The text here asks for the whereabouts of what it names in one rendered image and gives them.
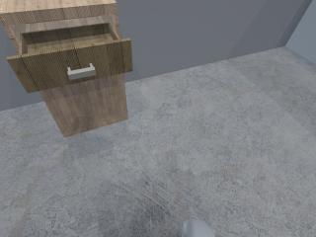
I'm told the drawer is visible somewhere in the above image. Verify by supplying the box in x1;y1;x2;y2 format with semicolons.
7;22;133;94

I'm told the handle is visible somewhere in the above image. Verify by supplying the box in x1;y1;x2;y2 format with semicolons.
67;63;97;80

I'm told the right robot thigh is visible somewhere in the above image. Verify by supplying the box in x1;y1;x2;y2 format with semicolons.
182;218;215;237

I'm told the cabinet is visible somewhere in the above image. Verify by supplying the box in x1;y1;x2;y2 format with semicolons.
0;0;128;138

